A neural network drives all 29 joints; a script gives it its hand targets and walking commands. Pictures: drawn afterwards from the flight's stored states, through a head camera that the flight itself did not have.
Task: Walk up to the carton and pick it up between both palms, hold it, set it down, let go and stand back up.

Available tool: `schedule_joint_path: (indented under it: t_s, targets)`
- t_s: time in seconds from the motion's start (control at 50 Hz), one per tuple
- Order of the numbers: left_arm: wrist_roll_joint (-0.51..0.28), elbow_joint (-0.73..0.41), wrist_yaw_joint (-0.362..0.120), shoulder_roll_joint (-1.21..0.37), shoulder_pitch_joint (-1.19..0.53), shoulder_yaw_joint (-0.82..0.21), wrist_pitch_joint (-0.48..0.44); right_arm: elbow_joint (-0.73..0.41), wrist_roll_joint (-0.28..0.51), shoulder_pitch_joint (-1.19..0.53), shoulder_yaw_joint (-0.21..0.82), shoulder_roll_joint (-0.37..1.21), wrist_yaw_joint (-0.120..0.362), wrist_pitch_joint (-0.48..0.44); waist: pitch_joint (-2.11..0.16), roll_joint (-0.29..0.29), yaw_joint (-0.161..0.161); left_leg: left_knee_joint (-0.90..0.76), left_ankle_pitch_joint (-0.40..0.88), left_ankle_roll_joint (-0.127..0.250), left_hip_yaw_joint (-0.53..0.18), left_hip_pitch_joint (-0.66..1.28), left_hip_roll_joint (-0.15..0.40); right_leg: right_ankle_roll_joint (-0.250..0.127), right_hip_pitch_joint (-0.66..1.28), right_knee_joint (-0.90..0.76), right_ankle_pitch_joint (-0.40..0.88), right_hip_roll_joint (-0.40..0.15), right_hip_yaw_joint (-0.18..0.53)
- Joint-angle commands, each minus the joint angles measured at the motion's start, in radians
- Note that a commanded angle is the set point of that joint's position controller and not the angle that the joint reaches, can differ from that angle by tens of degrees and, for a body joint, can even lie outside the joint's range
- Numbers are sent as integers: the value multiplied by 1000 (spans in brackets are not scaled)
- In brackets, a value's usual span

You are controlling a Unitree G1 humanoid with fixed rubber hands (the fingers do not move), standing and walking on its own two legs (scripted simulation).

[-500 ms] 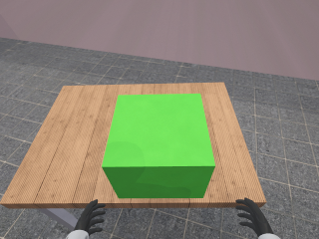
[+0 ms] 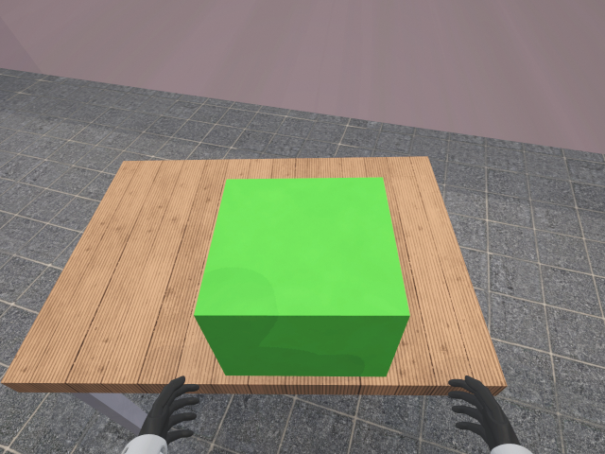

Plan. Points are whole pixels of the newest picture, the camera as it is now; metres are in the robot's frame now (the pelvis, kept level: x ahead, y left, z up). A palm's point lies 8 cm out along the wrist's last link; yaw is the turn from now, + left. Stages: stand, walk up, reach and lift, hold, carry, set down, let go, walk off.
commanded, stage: let go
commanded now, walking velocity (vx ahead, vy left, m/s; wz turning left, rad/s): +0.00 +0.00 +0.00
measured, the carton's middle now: (304, 275) +0.40 +0.03 -0.04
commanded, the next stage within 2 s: stand in 0.04 s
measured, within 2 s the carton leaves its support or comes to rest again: neither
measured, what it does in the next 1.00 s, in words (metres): stands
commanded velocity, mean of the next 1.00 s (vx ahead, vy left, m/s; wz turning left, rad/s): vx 0.00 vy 0.00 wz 0.00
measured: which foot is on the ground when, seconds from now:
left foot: down 0.00-1.00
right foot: down 0.00-1.00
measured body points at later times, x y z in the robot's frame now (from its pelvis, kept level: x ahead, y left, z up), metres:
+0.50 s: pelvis -0.01 +0.00 -0.01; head -0.01 +0.00 +0.44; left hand +0.11 +0.31 -0.10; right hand +0.12 -0.30 -0.10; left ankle -0.02 +0.15 -0.74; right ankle +0.02 -0.15 -0.74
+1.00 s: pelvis -0.03 +0.00 +0.00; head -0.03 -0.01 +0.45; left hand +0.05 +0.31 -0.11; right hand +0.06 -0.31 -0.12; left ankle -0.02 +0.15 -0.74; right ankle +0.02 -0.15 -0.74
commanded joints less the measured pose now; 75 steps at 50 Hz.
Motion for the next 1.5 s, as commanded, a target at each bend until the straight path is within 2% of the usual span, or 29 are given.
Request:
schedule_joint_path:
  t_s: [0.0,0.02,0.04,0.06,0.18,0.3,0.4,0.44,0.46,0.54,0.6,0.62,0.72,0.78,0.82,0.86,0.92,1.02,1.12,1.14,1.16,1.18,1.2,1.22,1.3,1.34,1.38,1.44,1.48]
  targets:
    - [5,-129,1,73,-84,30,-28,-90,-3,-69,-27,-91,-4,-34,-83,-2,-12,-64,166,7,88,-77,-99,-52,67,-46,89,99,-67]
    - [5,-107,-5,82,-52,36,-26,-95,-6,-62,-10,-89,-6,-36,-75,-48,11,-67,160,13,88,-83,-99,-48,64,-52,101,101,-65]
    - [36,-32,9,284,30,103,-127,-61,-3,-40,-17,-254,-6,54,-104,-49,26,21,288,35,-19,-161,-10,-54,-51,47,253,-41,-30]
    - [36,-10,7,311,5,109,-160,-67,19,11,-32,-268,-14,83,-171,-66,-11,27,275,42,-4,-93,-6,-43,-32,46,279,-42,-30]
    - [25,43,-11,238,12,78,-218,-53,37,-5,-23,-287,-1,110,-157,-28,-20,51,133,70,-19,-136,-4,-52,-79,34,187,-48,1]
    - [24,93,-24,306,-1,86,-214,-31,24,3,-26,-322,19,128,-147,-18,-5,35,169,73,-33,-159,4,-53,-66,66,152,-45,-21]
    - [24,141,-16,335,-2,69,-218,4,22,8,-17,-342,13,132,-121,-10,-35,0,131,70,-39,-143,6,-52,-94,37,74,-43,-28]
    - [16,155,-26,334,-12,58,-213,10,21,-23,-19,-380,12,132,-108,-50,-20,-9,80,74,-57,-182,18,-51,-80,49,99,-47,-25]
    - [21,163,-22,336,18,67,-214,31,21,12,-9,-372,17,133,-76,16,-8,-17,75,76,-54,-201,14,-56,-91,47,74,-44,-21]
    - [14,205,-16,358,47,50,-217,65,42,41,8,-345,18,140,-107,-27,-22,-14,44,60,-49,-159,14,-50,-98,25,39,-54,-17]
    - [18,241,-9,332,16,44,-220,89,35,24,18,-328,7,131,-88,33,-30,-24,35,69,-48,-176,4,-56,-86,8,65,-59,-1]
    - [5,231,-11,347,33,45,-214,92,32,34,10,-351,8,135,-54,-31,-25,-31,92,75,-57,-199,20,-54,-95,20,73,-69,-3]
    - [14,275,2,383,60,56,-215,124,34,14,21,-336,13,150,-79,11,-16,-18,74,68,-55,-160,13,-69,-98,9,15,-62,-4]
    - [6,269,-8,355,35,47,-219,133,32,1,3,-373,13,139,-75,-74,-11,-42,-9,72,-58,-193,15,-62,-87,-6,-6,-66,-1]
    - [8,286,-2,370,31,47,-217,146,32,22,14,-363,13,135,-62,6,-16,-44,10,69,-67,-196,5,-63,-99,-13,-14,-64,11]
    - [6,302,-9,350,32,39,-218,167,38,6,16,-373,5,143,-113,-19,-11,-68,-70,71,-67,-177,7,-58,-88,-19,-28,-44,-12]
    - [10,324,-3,354,19,35,-214,177,35,40,14,-363,7,143,-50,-25,-38,-63,-47,70,-76,-153,15,-65,-150,-20,-75,-59,10]
    - [8,330,0,384,7,57,-218,185,22,13,24,-341,3,148,-93,-60,-17,-63,16,72,-63,-177,21,-74,-88,-20,-25,-72,19]
    - [1,358,-6,353,52,38,-212,200,33,24,22,-348,3,145,-82,-6,-23,-43,23,80,-49,-167,18,-72,-95,-23,31,-66,-4]
    - [1,366,7,361,23,37,-212,223,45,37,23,-362,3,144,-69,-71,-39,-43,18,78,-86,-147,25,-72,-116,-31,25,-64,10]
    - [-9,360,1,354,27,37,-215,223,32,18,21,-369,2,143,-70,-7,-20,-49,1,84,-77,-187,34,-75,-84,-44,18,-78,24]
    - [-1,351,2,371,26,43,-217,208,31,15,21,-373,7,135,-93,-64,-17,-57,0,78,-61,-187,17,-80,-76,-27,29,-72,13]
    - [10,358,-1,381,-18,39,-215,210,40,41,22,-355,6,138,-46,-36,-50,-51,22,73,-56,-174,12,-75,-131,-36,0,-70,35]
    - [5,355,5,389,-30,50,-213,225,31,29,27,-369,2,146,-43,-70,-32,-55,3,74,-56,-177,17,-68,-131,-55,-71,-73,39]
    - [-1,378,-4,350,35,38,-214,221,39,19,20,-388,-6,141,-40,7,-19,-73,-73,87,-74,-207,17,-66,-105,-45,-52,-64,16]
    - [2,375,-5,362,3,44,-213,224,37,16,21,-377,-3,147,-78,-36,-30,-73,-52,85,-63,-189,15,-66,-105,-57,-65,-59,16]
    - [-6,385,-5,367,23,45,-208,215,32,-9,22,-371,-4,151,-90,21,-13,-94,-60,85,-60,-202,27,-75,-75,-34,-45,-66,19]
    - [10,383,-2,362,17,45,-212,239,41,51,23,-362,1,141,-54,-79,-13,-82,-40,77,-77,-181,29,-76,-115,-40,-82,-58,10]
    - [6,389,-1,390,-1,51,-210,223,39,-6,20,-380,0,145,-82,-30,-19,-69,-7,77,-64,-138,34,-80,-132,-41,-45,-68,30]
